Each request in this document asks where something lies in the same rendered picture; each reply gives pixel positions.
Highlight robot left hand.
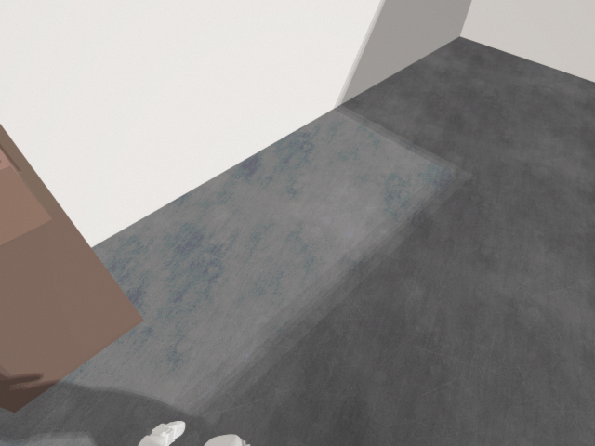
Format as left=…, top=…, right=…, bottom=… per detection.
left=138, top=421, right=185, bottom=446

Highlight drawer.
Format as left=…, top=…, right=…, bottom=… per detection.
left=0, top=146, right=52, bottom=245

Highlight cabinet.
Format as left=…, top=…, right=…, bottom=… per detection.
left=0, top=124, right=144, bottom=413

